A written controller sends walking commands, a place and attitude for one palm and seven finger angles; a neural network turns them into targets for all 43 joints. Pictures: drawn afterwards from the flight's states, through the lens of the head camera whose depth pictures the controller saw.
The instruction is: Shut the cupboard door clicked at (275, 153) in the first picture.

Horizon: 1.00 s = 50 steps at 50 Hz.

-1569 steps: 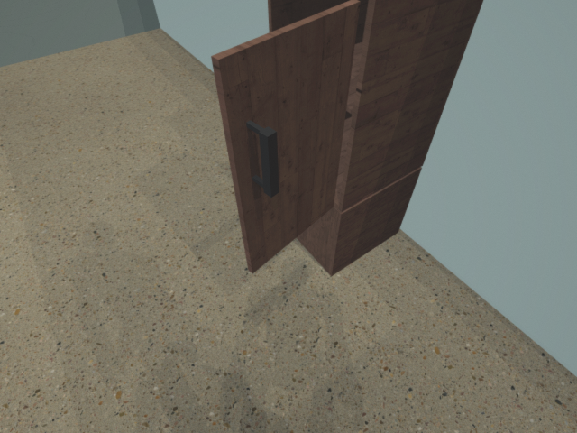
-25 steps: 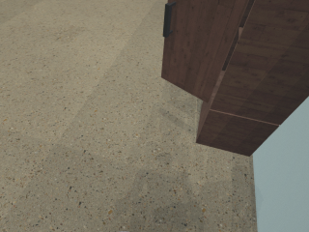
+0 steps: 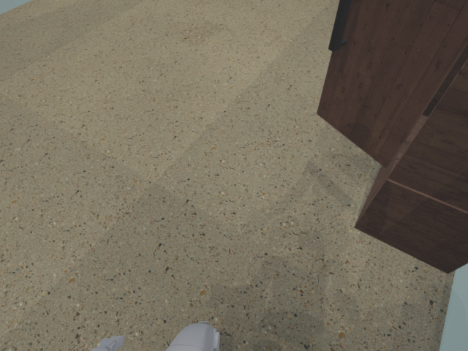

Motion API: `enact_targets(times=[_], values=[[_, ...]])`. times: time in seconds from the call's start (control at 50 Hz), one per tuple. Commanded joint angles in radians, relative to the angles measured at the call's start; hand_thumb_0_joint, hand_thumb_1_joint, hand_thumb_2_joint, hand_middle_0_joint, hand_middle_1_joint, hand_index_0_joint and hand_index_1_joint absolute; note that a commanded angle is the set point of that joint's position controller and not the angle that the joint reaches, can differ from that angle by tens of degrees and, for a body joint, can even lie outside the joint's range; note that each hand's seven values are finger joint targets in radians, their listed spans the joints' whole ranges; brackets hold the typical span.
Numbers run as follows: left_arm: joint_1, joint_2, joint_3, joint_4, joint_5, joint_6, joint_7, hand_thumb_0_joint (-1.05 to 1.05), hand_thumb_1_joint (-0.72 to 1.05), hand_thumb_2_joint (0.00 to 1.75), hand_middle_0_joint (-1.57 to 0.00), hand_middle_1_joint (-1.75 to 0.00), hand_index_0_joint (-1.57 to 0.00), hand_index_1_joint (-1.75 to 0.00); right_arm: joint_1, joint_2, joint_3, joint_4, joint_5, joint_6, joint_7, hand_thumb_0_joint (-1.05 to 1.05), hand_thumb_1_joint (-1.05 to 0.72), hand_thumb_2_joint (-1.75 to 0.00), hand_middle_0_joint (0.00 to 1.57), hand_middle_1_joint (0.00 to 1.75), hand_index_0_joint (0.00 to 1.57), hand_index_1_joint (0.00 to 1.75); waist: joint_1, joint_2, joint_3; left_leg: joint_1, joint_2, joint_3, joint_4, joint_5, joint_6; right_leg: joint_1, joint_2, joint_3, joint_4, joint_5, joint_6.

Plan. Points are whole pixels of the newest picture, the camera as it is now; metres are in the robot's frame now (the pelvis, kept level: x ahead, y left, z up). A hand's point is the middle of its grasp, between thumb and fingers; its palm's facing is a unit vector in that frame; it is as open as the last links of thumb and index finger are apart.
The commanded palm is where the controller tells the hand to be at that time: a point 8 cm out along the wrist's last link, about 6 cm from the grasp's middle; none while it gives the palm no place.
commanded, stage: walk to a spot facing it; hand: left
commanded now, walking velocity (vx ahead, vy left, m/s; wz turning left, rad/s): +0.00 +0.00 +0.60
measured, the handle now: (344, 23) +0.95 -0.31 +0.05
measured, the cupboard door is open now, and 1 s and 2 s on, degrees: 66 66 66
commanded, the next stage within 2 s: turn to face it in 1.22 s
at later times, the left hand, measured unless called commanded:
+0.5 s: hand out of the picture +0.08 +0.26 -0.15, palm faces +0.29 -0.92 -0.24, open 7.4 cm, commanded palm none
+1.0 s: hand out of the picture +0.11 +0.21 -0.17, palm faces +0.64 -0.74 -0.22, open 7.3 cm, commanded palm none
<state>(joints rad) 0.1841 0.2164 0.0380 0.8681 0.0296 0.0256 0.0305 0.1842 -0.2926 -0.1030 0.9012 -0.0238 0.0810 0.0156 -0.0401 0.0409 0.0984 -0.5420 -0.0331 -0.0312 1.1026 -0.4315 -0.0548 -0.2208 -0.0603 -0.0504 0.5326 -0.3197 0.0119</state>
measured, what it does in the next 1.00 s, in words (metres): walks ahead, turning left: left foot, then right foot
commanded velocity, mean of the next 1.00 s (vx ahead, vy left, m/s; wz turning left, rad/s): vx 0.29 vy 0.00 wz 0.59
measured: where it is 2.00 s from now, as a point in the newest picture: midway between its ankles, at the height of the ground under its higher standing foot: (178, 283)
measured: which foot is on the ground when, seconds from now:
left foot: up 0.00-0.18, down 0.20-0.62, up 0.64-1.00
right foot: down 0.00-0.22, up 0.24-0.60, down 0.62-1.00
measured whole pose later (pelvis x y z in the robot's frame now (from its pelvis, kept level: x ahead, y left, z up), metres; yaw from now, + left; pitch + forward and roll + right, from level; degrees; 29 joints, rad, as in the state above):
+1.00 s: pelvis +0.24 +0.07 +0.00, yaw +39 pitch +0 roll -1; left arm 0.35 0.19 0.05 0.98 0.03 -0.06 0.01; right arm 0.10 -0.23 -0.07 0.91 -0.03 0.03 0.06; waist 0.02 -0.01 0.11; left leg -0.56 0.08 0.10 0.79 -0.26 0.01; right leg -0.04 -0.11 -0.34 0.41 -0.35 0.04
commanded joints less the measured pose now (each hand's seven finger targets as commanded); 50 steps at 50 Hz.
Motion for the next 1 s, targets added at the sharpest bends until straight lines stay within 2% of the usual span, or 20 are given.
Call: enact_targets(times=[0.0, 0.1, 0.14, 0.16, 0.18, 0.2, 0.22, 0.26, 0.3, 0.44, 0.52, 0.56, 0.58, 0.6, 0.62, 0.64, 0.7, 0.74, 0.92, 0.98], values=[[0.069, 0.206, 0.061, -0.056, 0.001, -0.032, 0.012, 0.0, 0.9, 0.9, -0.2, -0.3, -0.2, -0.3, -0.073, -0.021, 0.017, -0.101, 0.009, -0.023, 0.017, 0.0, -0.9, -0.9, 0.2, 0.3, 0.2, 0.3, 0.052, -0.237, -0.085, 0.002, 0.04, 0.069, -0.12, -0.026, -0.012, 0.156, -0.249, 0.061, -0.104, 0.676, -0.129], [0.124, 0.245, 0.078, -0.038, 0.004, -0.026, 0.005, 0.0, 0.9, 0.9, -0.2, -0.3, -0.2, -0.3, -0.102, -0.016, 0.028, -0.116, 0.014, -0.031, 0.02, 0.0, -0.9, -0.9, 0.2, 0.3, 0.2, 0.3, 0.072, -0.281, -0.096, 0.121, 0.032, 0.126, -0.353, -0.014, 0.016, 0.166, -0.283, 0.036, -0.079, 0.57, -0.111], [0.115, 0.245, 0.083, -0.039, -0.001, -0.025, -0.004, 0.0, 0.9, 0.9, -0.2, -0.3, -0.2, -0.3, -0.047, -0.034, 0.028, -0.104, 0.008, -0.044, 0.018, 0.0, -0.9, -0.9, 0.2, 0.3, 0.2, 0.3, 0.043, -0.247, -0.127, 0.264, 0.026, 0.143, -0.527, 0.058, 0.032, 0.111, -0.277, 0.003, -0.031, 0.365, -0.075], [0.11, 0.236, 0.081, -0.042, -0.008, -0.023, -0.011, 0.0, 0.9, 0.9, -0.2, -0.3, -0.2, -0.3, 0.025, -0.076, 0.02, -0.082, 0.005, -0.055, 0.018, 0.0, -0.9, -0.9, 0.2, 0.3, 0.2, 0.3, 0.0, -0.145, -0.16, 0.447, 0.036, 0.111, -0.658, 0.117, 0.049, -0.009, -0.253, -0.048, 0.092, 0.222, -0.034], [0.119, 0.174, 0.073, -0.066, -0.013, -0.02, -0.024, 0.0, 0.9, 0.9, -0.2, -0.3, -0.2, -0.3, 0.111, -0.196, -0.01, -0.065, -0.008, -0.063, 0.013, 0.0, -0.9, -0.9, 0.2, 0.3, 0.2, 0.3, -0.047, 0.177, -0.207, 0.644, 0.266, -0.221, -0.723, 0.139, 0.155, -0.265, -0.122, -0.146, 0.345, -0.101, 0.038], [0.004, 0.134, 0.042, -0.132, -0.004, -0.024, -0.03, 0.0, 0.9, 0.9, -0.2, -0.3, -0.2, -0.3, 0.222, -0.267, -0.025, -0.041, -0.01, -0.063, 0.005, 0.0, -0.9, -0.9, 0.2, 0.3, 0.2, 0.3, -0.106, 0.3, -0.184, 0.712, 0.445, -0.498, -0.788, 0.23, 0.28, -0.5, -0.043, -0.091, 0.545, -0.373, 0.058], [-0.091, 0.153, 0.046, -0.142, 0.003, -0.02, -0.023, 0.0, 0.9, 0.9, -0.2, -0.3, -0.2, -0.3, 0.257, -0.241, -0.017, -0.018, -0.009, -0.066, -0.006, 0.0, -0.9, -0.9, 0.2, 0.3, 0.2, 0.3, -0.124, 0.2, -0.154, 0.608, 0.424, -0.478, -0.821, 0.117, 0.28, -0.512, -0.07, 0.013, 0.595, -0.322, 0.039], [-0.095, 0.144, 0.055, -0.111, -0.001, -0.026, -0.036, 0.0, 0.9, 0.9, -0.2, -0.3, -0.2, -0.3, 0.151, -0.175, 0.007, -0.048, -0.011, -0.078, -0.022, 0.0, -0.9, -0.9, 0.2, 0.3, 0.2, 0.3, -0.058, 0.157, -0.049, 0.46, 0.335, -0.394, -0.848, 0.061, 0.243, -0.498, -0.079, 0.052, 0.629, -0.15, 0.04], [-0.034, 0.145, 0.056, -0.073, 0.0, -0.028, -0.05, 0.0, 0.9, 0.9, -0.2, -0.3, -0.2, -0.3, 0.091, -0.144, 0.018, -0.063, -0.006, -0.093, -0.025, 0.0, -0.9, -0.9, 0.2, 0.3, 0.2, 0.3, -0.009, 0.11, -0.07, 0.457, 0.27, -0.3, -0.85, 0.115, 0.221, -0.451, -0.069, 0.047, 0.601, -0.043, 0.05], [-0.091, 0.116, 0.044, -0.095, -0.004, -0.034, -0.063, 0.0, 0.9, 0.9, -0.2, -0.3, -0.2, -0.3, 0.122, -0.131, 0.013, -0.019, -0.003, -0.109, -0.021, 0.0, -0.9, -0.9, 0.2, 0.3, 0.2, 0.3, -0.003, 0.088, -0.033, 0.418, 0.224, -0.253, -0.881, 0.12, 0.241, -0.381, -0.032, 0.018, 0.302, 0.047, 0.069], [-0.057, 0.118, 0.047, -0.093, -0.007, -0.046, -0.066, 0.0, 0.9, 0.9, -0.2, -0.3, -0.2, -0.3, 0.093, -0.132, 0.007, -0.008, -0.005, -0.108, -0.02, 0.0, -0.9, -0.9, 0.2, 0.3, 0.2, 0.3, 0.027, 0.111, -0.044, 0.317, 0.212, -0.254, -0.822, 0.125, 0.226, -0.168, 0.015, -0.009, 0.127, 0.085, 0.064], [0.1, 0.143, 0.064, -0.042, -0.005, -0.06, -0.06, 0.0, 0.9, 0.9, -0.2, -0.3, -0.2, -0.3, 0.06, -0.114, 0.007, -0.01, 0.002, -0.106, -0.02, 0.0, -0.9, -0.9, 0.2, 0.3, 0.2, 0.3, 0.104, 0.023, -0.08, 0.148, 0.149, -0.216, -0.661, 0.084, 0.183, 0.147, 0.031, -0.006, -0.008, 0.11, 0.051], [0.246, 0.222, 0.084, -0.007, 0.003, -0.075, -0.049, 0.0, 0.9, 0.9, -0.2, -0.3, -0.2, -0.3, 0.062, -0.061, 0.016, -0.018, 0.014, -0.113, -0.013, 0.0, -0.9, -0.9, 0.2, 0.3, 0.2, 0.3, 0.17, -0.159, -0.15, -0.014, 0.051, -0.127, -0.411, 0.006, 0.136, 0.383, -0.118, 0.163, -0.145, -0.067, 0.012], [0.329, 0.323, 0.103, 0.001, 0.012, -0.078, -0.033, 0.0, 0.9, 0.9, -0.2, -0.3, -0.2, -0.3, 0.096, 0.005, 0.026, -0.049, 0.021, -0.117, -0.011, 0.0, -0.9, -0.9, 0.2, 0.3, 0.2, 0.3, 0.188, -0.457, -0.225, -0.145, -0.076, -0.005, -0.043, -0.216, 0.084, 0.453, -0.422, 0.573, -0.326, -0.277, -0.081], [0.265, 0.285, 0.091, -0.009, -0.002, -0.069, -0.026, 0.0, 0.9, 0.9, -0.2, -0.3, -0.2, -0.3, 0.082, -0.035, 0.011, -0.05, 0.002, -0.109, -0.007, 0.0, -0.9, -0.9, 0.2, 0.3, 0.2, 0.3, 0.138, -0.321, -0.14, -0.175, 0.006, -0.056, 0.117, -0.169, 0.091, 0.299, -0.441, 0.6, -0.382, -0.446, -0.115], [0.177, 0.246, 0.085, -0.028, 0.004, -0.072, -0.02, 0.0, 0.9, 0.9, -0.2, -0.3, -0.2, -0.3, 0.082, -0.019, 0.013, -0.042, -0.003, -0.11, -0.002, 0.0, -0.9, -0.9, 0.2, 0.3, 0.2, 0.3, 0.098, -0.314, -0.11, -0.182, 0.048, -0.055, 0.207, -0.066, 0.088, 0.189, -0.424, 0.602, -0.393, -0.518, -0.123], [0.081, 0.119, 0.053, -0.027, 0.001, -0.087, -0.017, 0.0, 0.9, 0.9, -0.2, -0.3, -0.2, -0.3, 0.071, 0.02, 0.019, 0.007, -0.007, -0.092, 0.019, 0.0, -0.9, -0.9, 0.2, 0.3, 0.2, 0.3, 0.032, -0.175, -0.061, -0.084, 0.119, -0.022, 0.174, 0.135, 0.065, 0.031, -0.301, 0.171, -0.337, -0.1, -0.076], [0.124, 0.099, 0.049, -0.003, 0.001, -0.101, -0.016, 0.0, 0.9, 0.9, -0.2, -0.3, -0.2, -0.3, 0.056, 0.036, 0.023, 0.007, -0.004, -0.081, 0.024, 0.0, -0.9, -0.9, 0.2, 0.3, 0.2, 0.3, 0.035, -0.191, -0.062, -0.108, 0.123, 0.014, 0.116, 0.158, 0.047, 0.082, -0.288, 0.05, -0.312, 0.174, -0.083], [0.229, 0.132, 0.052, 0.066, 0.002, -0.107, -0.014, 0.0, 0.9, 0.9, -0.2, -0.3, -0.2, -0.3, -0.166, 0.062, 0.05, -0.092, -0.004, -0.083, 0.054, 0.0, -0.9, -0.9, 0.2, 0.3, 0.2, 0.3, 0.08, -0.18, -0.028, -0.095, 0.112, 0.132, -0.33, 0.172, 0.065, 0.253, -0.316, -0.14, -0.253, 0.488, -0.088], [0.216, 0.168, 0.059, 0.061, 0.001, -0.101, -0.016, 0.0, 0.9, 0.9, -0.2, -0.3, -0.2, -0.3, -0.155, 0.034, 0.045, -0.107, -0.004, -0.088, 0.053, 0.0, -0.9, -0.9, 0.2, 0.3, 0.2, 0.3, 0.056, -0.187, -0.034, 0.021, 0.072, 0.178, -0.393, 0.127, 0.098, 0.255, -0.338, -0.179, -0.173, 0.624, -0.082]])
